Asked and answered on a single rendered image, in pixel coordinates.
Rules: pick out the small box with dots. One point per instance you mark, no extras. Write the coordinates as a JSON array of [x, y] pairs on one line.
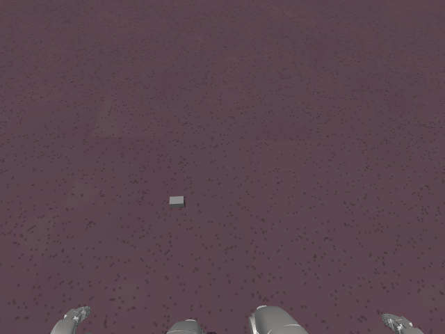
[[177, 201]]

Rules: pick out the left robot hand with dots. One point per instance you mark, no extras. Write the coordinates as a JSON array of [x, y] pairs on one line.
[[71, 321]]

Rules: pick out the right robot hand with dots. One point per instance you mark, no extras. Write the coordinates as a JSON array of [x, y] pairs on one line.
[[400, 324]]

